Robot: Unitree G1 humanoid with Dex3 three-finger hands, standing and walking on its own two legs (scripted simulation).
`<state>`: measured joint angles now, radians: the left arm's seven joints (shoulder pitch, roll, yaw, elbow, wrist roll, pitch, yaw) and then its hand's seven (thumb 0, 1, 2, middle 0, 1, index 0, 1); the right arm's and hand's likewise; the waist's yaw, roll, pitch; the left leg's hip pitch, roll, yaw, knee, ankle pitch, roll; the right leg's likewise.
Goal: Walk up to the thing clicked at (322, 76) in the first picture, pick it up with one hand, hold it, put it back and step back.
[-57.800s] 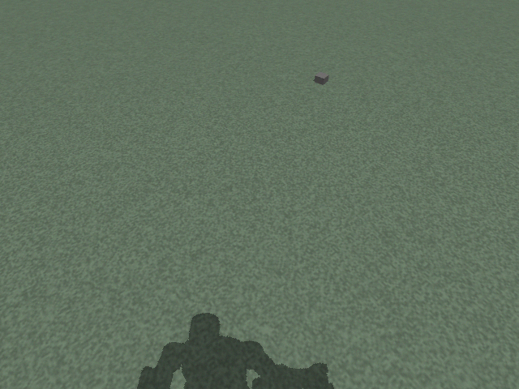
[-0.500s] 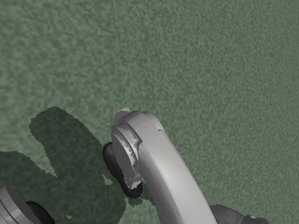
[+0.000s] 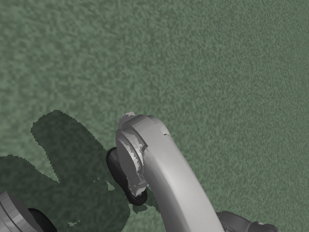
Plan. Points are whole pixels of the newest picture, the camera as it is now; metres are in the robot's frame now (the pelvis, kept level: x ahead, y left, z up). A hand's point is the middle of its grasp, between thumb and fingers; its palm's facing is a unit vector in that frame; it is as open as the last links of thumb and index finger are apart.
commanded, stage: settle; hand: left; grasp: from above
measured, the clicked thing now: out of the picture +0.47 +0.31 -0.29
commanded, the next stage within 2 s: lift in 0.86 s
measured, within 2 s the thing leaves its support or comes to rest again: leaves its support in 0.42 s
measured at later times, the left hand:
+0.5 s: hand out of the picture +0.46 +0.30 -0.24, palm faces +0.10 -0.50 -0.86, open 10.4 cm
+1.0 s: hand out of the picture +0.46 +0.32 -0.15, palm faces +0.05 -0.48 -0.88, open 10.6 cm
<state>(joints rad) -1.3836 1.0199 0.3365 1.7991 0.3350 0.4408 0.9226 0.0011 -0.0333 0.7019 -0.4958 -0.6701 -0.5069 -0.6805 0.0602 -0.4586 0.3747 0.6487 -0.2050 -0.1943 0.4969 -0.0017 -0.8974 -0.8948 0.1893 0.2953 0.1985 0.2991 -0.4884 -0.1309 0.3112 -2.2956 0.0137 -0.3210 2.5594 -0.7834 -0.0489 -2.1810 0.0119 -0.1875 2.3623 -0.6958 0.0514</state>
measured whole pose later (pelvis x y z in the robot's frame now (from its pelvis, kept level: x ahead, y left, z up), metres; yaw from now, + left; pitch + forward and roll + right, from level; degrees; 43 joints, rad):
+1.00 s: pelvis -0.01 -0.01 +0.04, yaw +2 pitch +33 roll -12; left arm -1.41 0.90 0.38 1.69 0.51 0.60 0.78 0.00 -0.05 0.64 -0.58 -0.62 -0.57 -0.64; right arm 0.15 -0.37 0.20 0.82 -0.15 -0.20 0.46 0.00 -0.91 -0.90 0.19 0.30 0.20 0.30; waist -0.41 -0.03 0.14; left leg -2.27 0.05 -0.25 2.40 -0.73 -0.04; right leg -2.19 0.02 -0.15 2.24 -0.64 0.03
